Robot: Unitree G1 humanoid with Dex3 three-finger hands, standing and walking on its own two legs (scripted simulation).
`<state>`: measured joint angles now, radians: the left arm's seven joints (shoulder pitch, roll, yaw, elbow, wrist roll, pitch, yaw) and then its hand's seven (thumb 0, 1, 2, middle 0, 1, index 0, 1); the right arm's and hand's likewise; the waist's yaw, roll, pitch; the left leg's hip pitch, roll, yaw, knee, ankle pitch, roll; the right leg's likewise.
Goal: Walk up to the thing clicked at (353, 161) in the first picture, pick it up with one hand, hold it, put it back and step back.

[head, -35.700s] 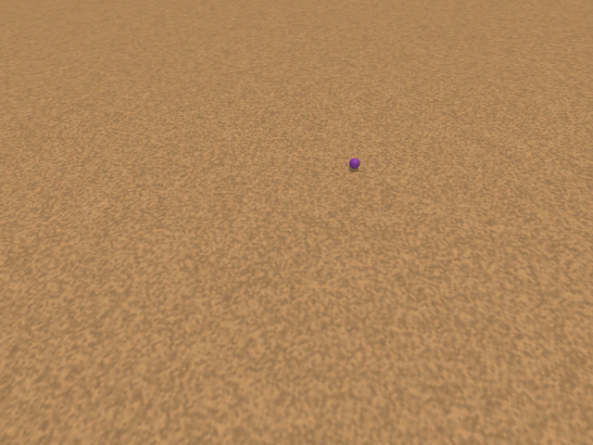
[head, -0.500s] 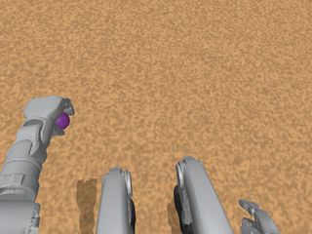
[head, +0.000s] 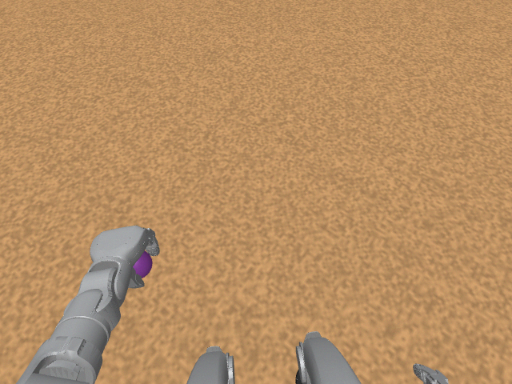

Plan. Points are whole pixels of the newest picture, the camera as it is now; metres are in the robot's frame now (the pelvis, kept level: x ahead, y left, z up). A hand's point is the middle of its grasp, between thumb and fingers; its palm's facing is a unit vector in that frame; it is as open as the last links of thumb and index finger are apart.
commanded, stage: lift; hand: left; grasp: from above
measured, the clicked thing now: (136, 264) +0.37 +0.23 -0.11
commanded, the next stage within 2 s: hold in 0.34 s
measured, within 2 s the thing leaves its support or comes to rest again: neither
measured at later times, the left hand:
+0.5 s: hand (122, 243) +0.36 +0.22 +0.00, palm faces -0.43 -0.08 -0.90, open 7.5 cm
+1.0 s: hand (113, 236) +0.35 +0.21 +0.04, palm faces -0.44 -0.05 -0.90, open 7.5 cm
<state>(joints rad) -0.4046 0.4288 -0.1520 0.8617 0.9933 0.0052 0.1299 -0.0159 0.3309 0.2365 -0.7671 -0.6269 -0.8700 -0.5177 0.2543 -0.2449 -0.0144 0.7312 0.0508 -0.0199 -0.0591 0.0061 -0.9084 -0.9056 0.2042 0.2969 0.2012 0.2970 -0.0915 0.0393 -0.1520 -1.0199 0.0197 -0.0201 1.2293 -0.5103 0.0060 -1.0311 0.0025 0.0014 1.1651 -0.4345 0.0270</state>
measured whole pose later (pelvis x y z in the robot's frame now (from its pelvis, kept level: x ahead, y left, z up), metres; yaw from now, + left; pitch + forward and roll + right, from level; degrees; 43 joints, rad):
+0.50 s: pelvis +0.04 +0.00 +0.07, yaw +0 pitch +10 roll -1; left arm -0.36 0.38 -0.20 0.85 0.98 0.03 0.12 -0.01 0.34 0.22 -0.76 -0.64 -0.87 -0.52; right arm 0.26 -0.24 -0.04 0.74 0.05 0.00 -0.05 0.01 -0.91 -0.90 0.20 0.30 0.20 0.30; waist -0.05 0.04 -0.09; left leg -0.60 0.02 0.00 0.83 -0.40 0.00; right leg -0.62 0.00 0.02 0.78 -0.33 0.02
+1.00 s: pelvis +0.04 +0.00 +0.09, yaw -1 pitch +5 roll +0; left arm -0.28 0.39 -0.22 0.71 0.99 0.02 0.02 -0.01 0.33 0.25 -0.77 -0.63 -0.87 -0.51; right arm 0.24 -0.25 -0.04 0.70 0.06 0.03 -0.04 0.01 -0.91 -0.90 0.20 0.30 0.20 0.30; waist -0.02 0.04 -0.07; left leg -0.42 0.01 0.02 0.68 -0.35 0.01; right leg -0.46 -0.01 0.04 0.66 -0.29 0.03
